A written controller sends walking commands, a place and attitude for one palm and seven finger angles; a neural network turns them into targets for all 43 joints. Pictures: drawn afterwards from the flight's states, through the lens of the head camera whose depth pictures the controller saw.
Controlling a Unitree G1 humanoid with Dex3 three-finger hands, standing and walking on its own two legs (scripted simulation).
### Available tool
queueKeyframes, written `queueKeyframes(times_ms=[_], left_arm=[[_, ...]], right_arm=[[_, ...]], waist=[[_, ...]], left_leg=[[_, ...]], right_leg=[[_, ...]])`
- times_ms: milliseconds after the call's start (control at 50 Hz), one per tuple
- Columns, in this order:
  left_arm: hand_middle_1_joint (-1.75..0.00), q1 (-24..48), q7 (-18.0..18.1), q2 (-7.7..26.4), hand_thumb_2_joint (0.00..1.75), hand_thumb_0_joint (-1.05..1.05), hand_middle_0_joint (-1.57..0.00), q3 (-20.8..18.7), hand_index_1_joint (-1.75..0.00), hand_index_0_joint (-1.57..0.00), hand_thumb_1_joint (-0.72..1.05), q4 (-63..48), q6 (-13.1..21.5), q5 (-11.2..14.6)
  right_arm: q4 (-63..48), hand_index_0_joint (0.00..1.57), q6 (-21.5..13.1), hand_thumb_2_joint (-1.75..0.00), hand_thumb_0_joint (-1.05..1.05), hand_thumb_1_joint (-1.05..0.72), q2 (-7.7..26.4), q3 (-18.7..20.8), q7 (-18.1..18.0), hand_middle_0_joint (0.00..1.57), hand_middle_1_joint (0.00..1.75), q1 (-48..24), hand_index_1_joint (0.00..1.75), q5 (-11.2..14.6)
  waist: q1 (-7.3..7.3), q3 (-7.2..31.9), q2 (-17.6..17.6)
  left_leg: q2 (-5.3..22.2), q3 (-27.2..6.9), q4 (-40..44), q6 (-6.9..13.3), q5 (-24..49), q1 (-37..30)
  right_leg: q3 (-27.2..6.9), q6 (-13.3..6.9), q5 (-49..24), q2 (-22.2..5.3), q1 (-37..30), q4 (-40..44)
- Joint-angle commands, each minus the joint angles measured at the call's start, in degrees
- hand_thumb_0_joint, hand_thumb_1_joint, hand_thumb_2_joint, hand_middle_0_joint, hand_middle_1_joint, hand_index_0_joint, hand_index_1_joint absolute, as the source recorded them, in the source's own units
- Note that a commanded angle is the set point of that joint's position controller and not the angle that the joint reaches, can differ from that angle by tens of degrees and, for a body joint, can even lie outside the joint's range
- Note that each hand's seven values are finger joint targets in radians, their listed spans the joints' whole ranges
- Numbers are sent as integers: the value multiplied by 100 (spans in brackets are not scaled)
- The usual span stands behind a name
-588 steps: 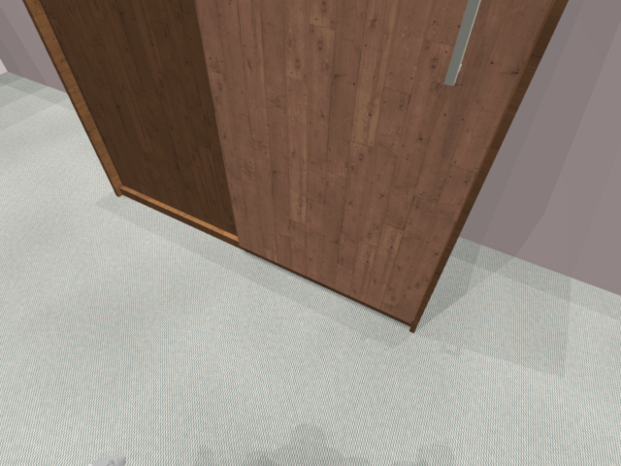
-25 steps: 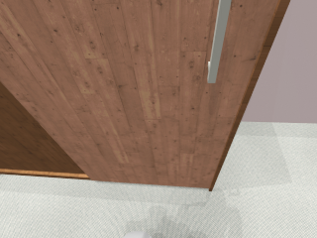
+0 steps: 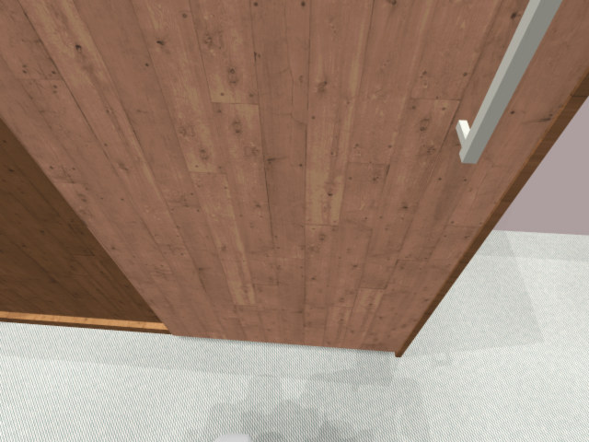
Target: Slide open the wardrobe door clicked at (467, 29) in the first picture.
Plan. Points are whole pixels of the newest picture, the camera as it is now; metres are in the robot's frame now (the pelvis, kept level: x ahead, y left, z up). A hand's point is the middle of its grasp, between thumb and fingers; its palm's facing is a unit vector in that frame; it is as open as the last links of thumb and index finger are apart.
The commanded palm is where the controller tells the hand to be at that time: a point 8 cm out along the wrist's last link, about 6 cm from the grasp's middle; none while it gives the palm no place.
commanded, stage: come to a stop and stand still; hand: right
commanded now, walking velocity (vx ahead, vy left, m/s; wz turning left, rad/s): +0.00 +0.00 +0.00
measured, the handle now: (501, 66) +0.44 -0.18 +0.28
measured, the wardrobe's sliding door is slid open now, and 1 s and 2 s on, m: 0.00 0.00 0.00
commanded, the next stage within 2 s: look again from close up in 1.10 s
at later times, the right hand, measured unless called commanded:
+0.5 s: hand out of the picture -0.01 -0.18 -0.16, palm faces +0.01 +0.98 -0.21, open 7.4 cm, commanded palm none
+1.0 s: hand out of the picture -0.04 -0.18 -0.16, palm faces +0.01 +0.98 -0.17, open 7.4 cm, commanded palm none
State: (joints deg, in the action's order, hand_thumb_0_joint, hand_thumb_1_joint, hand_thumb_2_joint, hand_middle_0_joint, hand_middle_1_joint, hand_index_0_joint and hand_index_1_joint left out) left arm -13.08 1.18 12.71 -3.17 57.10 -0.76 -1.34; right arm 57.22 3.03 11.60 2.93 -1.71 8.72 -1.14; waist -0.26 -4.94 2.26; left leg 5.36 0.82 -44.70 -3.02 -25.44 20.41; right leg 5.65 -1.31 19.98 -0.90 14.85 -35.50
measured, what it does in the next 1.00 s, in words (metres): stands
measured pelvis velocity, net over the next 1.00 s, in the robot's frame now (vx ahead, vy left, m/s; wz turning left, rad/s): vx -0.03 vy -0.02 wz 0.01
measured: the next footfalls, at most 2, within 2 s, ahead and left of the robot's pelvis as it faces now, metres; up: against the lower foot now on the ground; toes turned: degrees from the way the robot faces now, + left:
none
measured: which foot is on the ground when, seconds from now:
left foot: down 0.00-1.00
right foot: down 0.00-1.00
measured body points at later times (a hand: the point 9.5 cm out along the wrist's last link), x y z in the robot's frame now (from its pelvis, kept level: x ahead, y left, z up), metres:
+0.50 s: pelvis -0.01 -0.01 +0.01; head -0.02 -0.01 +0.46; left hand +0.02 +0.23 -0.14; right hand -0.01 -0.24 -0.15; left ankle -0.01 +0.12 -0.72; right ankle -0.01 -0.11 -0.72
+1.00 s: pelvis -0.03 -0.02 +0.01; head -0.03 -0.02 +0.46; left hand -0.04 +0.20 -0.14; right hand -0.04 -0.23 -0.15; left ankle -0.01 +0.12 -0.72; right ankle -0.01 -0.11 -0.72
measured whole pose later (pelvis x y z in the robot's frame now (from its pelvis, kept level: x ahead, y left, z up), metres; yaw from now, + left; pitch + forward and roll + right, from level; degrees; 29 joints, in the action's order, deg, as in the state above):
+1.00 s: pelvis -0.03 -0.02 +0.01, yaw +1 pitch -2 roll +0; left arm -18.7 0.7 8.1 0.3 62.0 0.6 -0.5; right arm 62.0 -0.5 8.2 -1.0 -1.7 19.3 -0.9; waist -0.1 -1.3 0.5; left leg 3.6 2.1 -27.2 -1.9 -13.1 12.3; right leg 6.4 -2.2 13.4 0.0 11.5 -26.5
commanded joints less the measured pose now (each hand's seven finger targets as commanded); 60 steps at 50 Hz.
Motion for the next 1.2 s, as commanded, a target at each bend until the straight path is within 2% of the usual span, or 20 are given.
queueKeyframes(times_ms=[0,20,40,60,80,100,120,180,220,260,280,300,320,340,360,380,440,500,640,1180], left_arm=[[-30,56,66,811,90,0,-20,-81,-30,-20,90,-265,39,-40],[-30,34,63,791,90,0,-20,-83,-30,-20,90,-235,49,-3],[-30,-11,49,657,90,0,-20,-76,-30,-20,90,-198,62,43],[-30,-111,22,402,90,0,-20,-51,-30,-20,90,-224,72,103],[-30,-229,-5,218,90,0,-20,-15,-30,-20,90,-209,47,111],[-30,-149,13,126,90,0,-20,7,-30,-20,90,-112,-37,72],[-30,-122,14,123,90,0,-20,-2,-30,-20,90,-50,-62,59],[-30,-317,21,90,90,0,-20,24,-30,-20,90,177,0,78],[-30,-250,13,189,90,0,-20,36,-30,-20,90,279,73,73],[-30,-104,19,233,90,0,-20,80,-30,-20,90,348,127,85],[-30,-88,22,265,90,0,-20,98,-30,-20,90,399,146,87],[-30,282,-20,429,90,0,-20,101,-30,-20,90,-38,206,119],[-30,77,-32,307,90,0,-20,169,-30,-20,90,-170,196,103],[-30,-472,-32,169,90,0,-20,135,-30,-20,90,-105,228,61],[-30,-576,-6,225,90,0,-20,136,-30,-20,90,-70,240,69],[-30,-440,12,232,90,0,-20,143,-30,-20,90,-91,219,87],[-30,-349,-3,303,90,0,-20,181,-30,-20,90,-179,176,64],[-30,-392,-31,373,90,0,-20,188,-30,-20,90,-221,166,39],[-30,-580,-34,370,90,0,-20,197,-30,-20,90,-156,191,36],[-30,-712,22,12,90,0,-20,254,-30,-20,90,457,238,90]], right_arm=[[-212,20,-134,-90,0,-90,307,13,-23,20,30,466,30,-7],[-129,20,-207,-90,0,-90,335,-14,-7,20,30,691,30,-18],[-38,20,-281,-90,0,-90,406,-27,-19,20,30,828,30,-32],[-6,20,-350,-90,0,-90,696,-22,-54,20,30,801,30,-44],[-11,20,-375,-90,0,-90,881,-9,-48,20,30,658,30,-8],[16,20,-398,-90,0,-90,877,5,-48,20,30,571,30,-8],[66,20,-403,-90,0,-90,797,-19,-48,20,30,564,30,-19],[127,20,-415,-90,0,-90,624,-47,-37,20,30,407,30,-4],[175,20,-395,-90,0,-90,517,-85,-21,20,30,471,30,4],[287,20,-381,-90,0,-90,499,-96,-17,20,30,506,30,9],[360,20,-387,-90,0,-90,498,-107,-14,20,30,559,30,7],[530,20,-494,-90,0,-90,418,-178,-261,20,30,1336,30,-11],[440,20,-613,-90,0,-90,682,-185,-219,20,30,1109,30,-18],[263,20,-624,-90,0,-90,679,-166,-198,20,30,1067,30,-7],[219,20,-596,-90,0,-90,566,-193,-181,20,30,1015,30,16],[182,20,-552,-90,0,-90,542,-219,-152,20,30,976,30,30],[144,20,-427,-90,0,-90,434,-265,-96,20,30,876,30,-1],[117,20,-370,-90,0,-90,406,-281,-62,20,30,966,30,-7],[62,20,-362,-90,0,-90,332,-281,-41,20,30,1154,30,-13],[439,20,-451,-90,0,-90,94,-295,-63,20,30,1348,30,21]], waist=[[180,525,-1175],[229,685,-885],[242,827,-482],[92,843,265],[-8,649,457],[5,547,902],[16,391,997],[-127,314,612],[-48,466,132],[17,295,-217],[35,268,-192],[238,155,-180],[-66,423,-297],[-173,1079,-228],[-142,1376,-368],[-79,1137,-445],[-14,33,-239],[10,-353,-420],[70,-163,-231],[25,-63,-190]], left_leg=[[-242,272,354,135,-16,-213],[-261,309,1224,127,682,-542],[-87,49,2104,147,1856,-929],[622,-899,2286,394,3149,-1278],[1209,-1169,2408,703,3480,-1155],[1206,-1354,2536,871,3241,-978],[1142,-1276,2612,922,3204,-854],[724,-780,2390,711,3021,-580],[350,-465,2409,441,2377,-577],[223,-335,2523,311,1987,-751],[211,-311,2573,292,1952,-850],[482,-678,2312,338,3633,-825],[719,-751,2104,557,4640,-944],[587,-579,1684,620,4663,-1319],[441,-392,1549,598,4143,-1431],[330,-340,1669,565,3346,-1199],[82,-209,1992,483,1374,-625],[-22,-209,2072,487,670,-475],[-35,-104,2010,450,874,-741],[112,-280,2358,422,1516,-680]], right_leg=[[-1003,-746,-3985,-1170,-533,985],[-871,-564,-3878,-1027,-707,672],[-687,-271,-3321,-760,-704,262],[-421,53,-2049,-417,-163,35],[-286,233,-580,-186,15,270],[-313,294,9,-200,-22,172],[-340,289,163,-208,-43,108],[-450,228,-914,-355,-562,830],[-523,167,-1587,-565,-905,1168],[-615,130,-1575,-663,-716,1433],[-637,123,-1547,-673,-654,1531],[-320,210,-1402,-619,-307,326],[-344,234,-1091,-410,-359,575],[-357,131,-1047,-410,-509,747],[-427,90,-1592,-500,-618,737],[-472,65,-1700,-543,-578,790],[-697,-26,-1037,-616,26,1223],[-895,-64,184,-569,455,1720],[-999,-107,532,-583,554,1997],[-589,-5,-798,-515,-172,1653]])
